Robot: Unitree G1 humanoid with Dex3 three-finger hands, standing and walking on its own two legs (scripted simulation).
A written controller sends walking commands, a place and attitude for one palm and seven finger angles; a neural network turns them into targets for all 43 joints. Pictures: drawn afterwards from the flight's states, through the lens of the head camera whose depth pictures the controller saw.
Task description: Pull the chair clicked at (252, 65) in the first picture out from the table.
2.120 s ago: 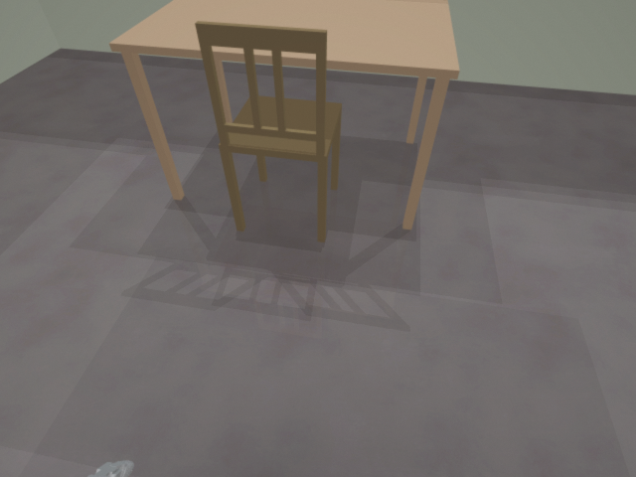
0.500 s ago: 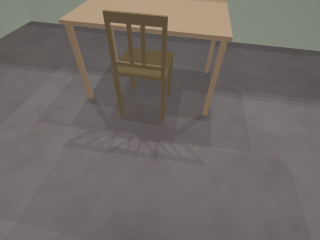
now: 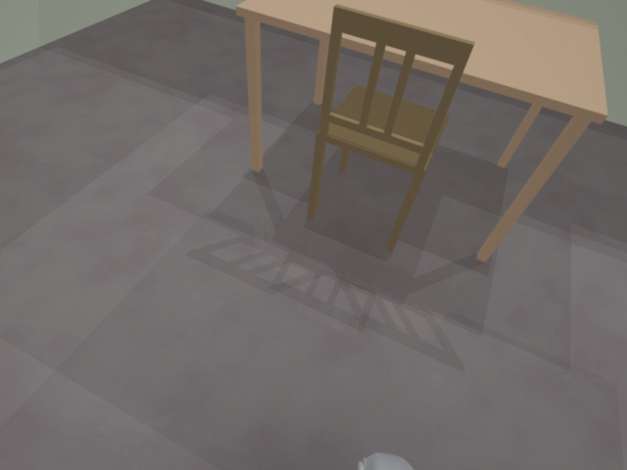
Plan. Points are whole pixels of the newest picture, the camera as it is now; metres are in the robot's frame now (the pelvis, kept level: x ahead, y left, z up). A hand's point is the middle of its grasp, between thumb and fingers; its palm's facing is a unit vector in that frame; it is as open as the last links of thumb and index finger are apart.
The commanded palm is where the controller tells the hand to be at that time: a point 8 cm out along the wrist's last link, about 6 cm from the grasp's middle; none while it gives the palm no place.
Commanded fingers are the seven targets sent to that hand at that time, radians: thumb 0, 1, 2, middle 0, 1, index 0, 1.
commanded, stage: walk to a spot facing it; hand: left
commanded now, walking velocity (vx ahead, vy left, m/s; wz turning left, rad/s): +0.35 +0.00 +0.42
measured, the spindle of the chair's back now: (371, 87) +1.16 -0.14 -0.11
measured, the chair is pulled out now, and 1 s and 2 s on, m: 0.00 0.00 0.00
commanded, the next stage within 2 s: turn to face it in 0.88 s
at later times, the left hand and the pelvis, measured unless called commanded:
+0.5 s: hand (217, 353) +0.32 +0.16 -0.16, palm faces +0.23 -0.95 -0.22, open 7.4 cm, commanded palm none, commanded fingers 0.00 0.90 0.90 -0.20 -0.30 -0.20 -0.30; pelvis +0.23 -0.04 -0.02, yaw +14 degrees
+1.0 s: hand (206, 405) +0.25 +0.17 -0.20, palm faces +0.60 -0.78 -0.18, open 7.4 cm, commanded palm none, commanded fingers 0.00 0.90 0.90 -0.20 -0.30 -0.20 -0.30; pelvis +0.40 +0.06 -0.03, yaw +31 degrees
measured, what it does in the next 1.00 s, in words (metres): walks ahead, turning left: right foot, then left foot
